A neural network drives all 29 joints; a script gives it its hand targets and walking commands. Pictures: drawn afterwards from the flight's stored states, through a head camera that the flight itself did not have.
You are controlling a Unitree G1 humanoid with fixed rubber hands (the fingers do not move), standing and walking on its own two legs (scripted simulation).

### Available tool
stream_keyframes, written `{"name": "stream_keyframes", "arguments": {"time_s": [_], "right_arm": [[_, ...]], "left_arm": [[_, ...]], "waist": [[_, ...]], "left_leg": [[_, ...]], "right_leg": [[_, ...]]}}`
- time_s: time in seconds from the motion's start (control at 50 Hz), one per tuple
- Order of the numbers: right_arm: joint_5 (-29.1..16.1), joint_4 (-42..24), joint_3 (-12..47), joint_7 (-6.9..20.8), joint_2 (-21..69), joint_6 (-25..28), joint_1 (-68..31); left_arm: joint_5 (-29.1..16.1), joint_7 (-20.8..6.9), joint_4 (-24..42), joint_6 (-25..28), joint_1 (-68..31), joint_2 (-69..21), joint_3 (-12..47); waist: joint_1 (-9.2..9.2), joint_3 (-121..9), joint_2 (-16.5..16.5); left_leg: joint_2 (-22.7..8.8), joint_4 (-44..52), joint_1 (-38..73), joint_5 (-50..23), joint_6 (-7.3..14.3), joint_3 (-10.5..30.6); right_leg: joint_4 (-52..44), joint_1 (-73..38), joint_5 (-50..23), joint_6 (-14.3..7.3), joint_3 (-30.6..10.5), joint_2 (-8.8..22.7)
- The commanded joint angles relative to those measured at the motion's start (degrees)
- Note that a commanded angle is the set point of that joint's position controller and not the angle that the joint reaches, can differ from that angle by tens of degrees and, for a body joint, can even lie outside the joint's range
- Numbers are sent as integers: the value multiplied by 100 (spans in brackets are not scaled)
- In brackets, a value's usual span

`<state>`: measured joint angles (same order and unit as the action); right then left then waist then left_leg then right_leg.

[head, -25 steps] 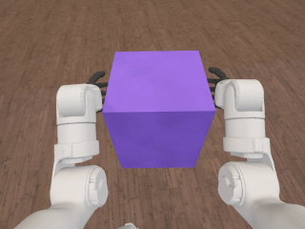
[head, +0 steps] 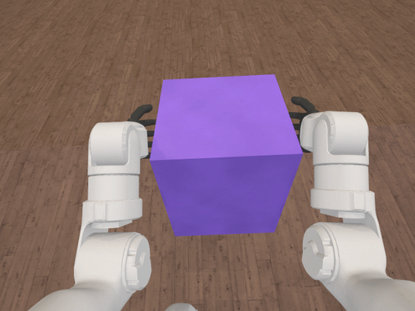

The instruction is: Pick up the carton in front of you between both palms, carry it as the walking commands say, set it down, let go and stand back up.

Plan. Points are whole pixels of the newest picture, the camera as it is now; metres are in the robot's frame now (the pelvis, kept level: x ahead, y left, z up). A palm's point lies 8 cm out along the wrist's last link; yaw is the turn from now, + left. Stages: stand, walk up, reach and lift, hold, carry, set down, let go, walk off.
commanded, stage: carry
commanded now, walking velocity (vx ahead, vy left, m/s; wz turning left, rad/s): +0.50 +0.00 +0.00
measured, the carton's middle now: (221, 160) +0.38 +0.02 +0.08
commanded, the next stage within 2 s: none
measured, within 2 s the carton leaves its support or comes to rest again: neither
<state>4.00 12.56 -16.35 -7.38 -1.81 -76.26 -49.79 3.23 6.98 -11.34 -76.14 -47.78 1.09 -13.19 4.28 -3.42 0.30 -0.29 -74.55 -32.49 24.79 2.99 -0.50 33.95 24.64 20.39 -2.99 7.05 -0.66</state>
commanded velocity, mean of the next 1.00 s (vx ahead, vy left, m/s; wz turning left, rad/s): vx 0.50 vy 0.00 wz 0.00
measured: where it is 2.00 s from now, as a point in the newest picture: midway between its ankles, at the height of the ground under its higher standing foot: (226, 135)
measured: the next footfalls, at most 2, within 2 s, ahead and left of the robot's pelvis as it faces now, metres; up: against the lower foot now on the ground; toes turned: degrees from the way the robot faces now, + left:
left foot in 0.26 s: +0.35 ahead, +0.12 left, +0.03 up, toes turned +5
right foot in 0.68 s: +0.57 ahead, -0.09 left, +0.05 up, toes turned -6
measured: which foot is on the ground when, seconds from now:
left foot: up 0.00-0.24, down 0.26-0.70, up 0.72-1.00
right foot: down 0.00-0.30, up 0.32-0.66, down 0.68-1.00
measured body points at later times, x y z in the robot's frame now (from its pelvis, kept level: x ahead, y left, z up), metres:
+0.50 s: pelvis +0.29 +0.04 +0.04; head +0.33 +0.04 +0.49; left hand +0.70 +0.15 +0.18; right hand +0.66 -0.15 +0.18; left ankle +0.30 +0.12 -0.69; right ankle +0.30 -0.08 -0.60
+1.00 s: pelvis +0.58 +0.00 +0.07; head +0.61 -0.01 +0.52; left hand +0.97 +0.17 +0.24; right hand +0.99 -0.13 +0.24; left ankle +0.70 +0.13 -0.60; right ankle +0.52 -0.08 -0.67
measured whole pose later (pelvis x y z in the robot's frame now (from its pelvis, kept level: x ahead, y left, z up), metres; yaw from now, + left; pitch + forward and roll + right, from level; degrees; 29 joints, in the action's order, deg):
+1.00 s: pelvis +0.58 +0.00 +0.07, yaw +0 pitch +5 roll +1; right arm 5.0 8.8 -17.5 -7.7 -1.4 -77.6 -52.0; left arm 2.2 8.3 -9.4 -76.3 -50.5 1.2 -14.8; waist 4.4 -3.7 0.3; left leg -3.2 -55.9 -44.4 17.9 2.2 -3.1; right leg 25.2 12.6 24.5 -1.6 5.9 0.0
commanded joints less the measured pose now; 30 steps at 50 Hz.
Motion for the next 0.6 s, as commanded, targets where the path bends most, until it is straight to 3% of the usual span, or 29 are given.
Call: {"name": "stream_keyframes", "arguments": {"time_s": [0.0,0.08,0.12,0.18,0.2,0.22,0.24,0.26,0.28,0.3,0.32,0.34,0.36,0.4,0.48,0.52,0.58], "right_arm": [[-2132,-589,2977,1043,6167,121,-4061],[-1993,-754,3036,882,5879,66,-3936],[-1955,-630,3063,880,5798,9,-3803],[-1982,-331,3090,962,5827,-34,-3738],[-2014,-221,3094,1001,5875,-30,-3748],[-2051,-88,3083,1046,5953,-13,-3744],[-2094,80,3040,1093,6014,22,-3642],[-2161,174,2989,1141,6080,72,-3549],[-2206,131,2985,1172,6008,150,-3664],[-2340,-45,3086,1213,6313,174,-3915],[-2541,-440,3211,1260,6482,190,-4287],[-2787,-752,3378,1299,6654,221,-4635],[-2987,-1046,3540,1323,6783,256,-4888],[-3183,-1414,3648,1340,6853,285,-5085],[-3135,-1558,3652,1336,6595,226,-4779],[-3045,-1525,3648,1324,6401,171,-4621],[-2827,-1145,3554,1323,6149,77,-4320]], "left_arm": [[-2976,-1323,1208,180,-5238,-6510,3230],[-2965,-1307,1298,93,-5031,-6250,3178],[-2856,-1308,1104,34,-4803,-6112,3119],[-2643,-1329,673,-4,-4523,-6005,3008],[-2571,-1335,519,-1,-4437,-5986,2961],[-2522,-1339,380,8,-4371,-5987,2913],[-2475,-1344,263,18,-4323,-6005,2860],[-2371,-1353,184,41,-4321,-5984,2826],[-2344,-1373,152,41,-4357,-6077,2776],[-2296,-1345,288,79,-4600,-6117,2822],[-2253,-1288,365,111,-4653,-6173,2772],[-2161,-1221,472,139,-4602,-6087,2695],[-2078,-1149,534,152,-4492,-6051,2666],[-1945,-1020,683,163,-4286,-5941,2636],[-1800,-895,866,158,-4088,-5726,2782],[-1790,-885,914,116,-4087,-5621,2863],[-1852,-965,623,19,-3963,-5557,2902]], "waist": [[-159,-2532,-536],[-57,-2325,-544],[-38,-2167,-644],[-91,-1942,-936],[-208,-1972,-1032],[-464,-2154,-1002],[-805,-2574,-792],[-1118,-3117,-230],[-1037,-3398,1539],[-1026,-3063,1673],[-961,-2855,1082],[-974,-2746,378],[-885,-2669,142],[-734,-2756,410],[-821,-2616,619],[-829,-2499,706],[-775,-2264,861]], "left_leg": [[-205,-8,-1527,-259,32,104],[-344,1028,-1807,-506,-94,-136],[-319,1945,-1460,-731,-97,-282],[28,3143,-554,-872,-3,-858],[243,3439,-8,-797,60,-1103],[516,3799,866,-904,128,-1374],[624,4111,2243,-1057,256,-1414],[-128,4240,3801,-497,419,-168],[-1639,5031,4748,-236,1215,3100],[-1856,5407,4944,-1262,1549,4017],[-1802,4988,4801,-2091,1539,3415],[-1693,4722,4478,-2680,1381,2866],[-1581,4751,4135,-2558,1179,2438],[-1463,4966,3856,-1947,972,1976],[-1436,5213,3813,-1927,1117,1360],[-1334,5298,3566,-2032,1025,914],[-1191,5291,3197,-2407,785,368]], "right_leg": [[-1149,-3069,-1480,-877,-2428,1554],[-1392,-3144,-1547,-1045,-1914,1538],[-1446,-2969,-1855,-963,-1524,1426],[-1326,-2691,-2722,-709,-911,1249],[-1069,-2562,-3429,-588,-705,1215],[-441,-2343,-4314,-412,-396,1144],[480,-1884,-4678,-164,-24,960],[1782,-859,-3205,77,-10,795],[3275,830,-761,325,-146,-78],[4336,1922,898,190,-670,-390],[4916,2312,829,31,-896,-126],[4967,2384,679,0,-934,48],[4655,2343,466,-6,-982,207],[4114,2083,284,7,-893,290],[2932,2231,255,105,-574,357],[1962,1812,-3,113,-455,378],[735,916,-354,75,88,84]]}}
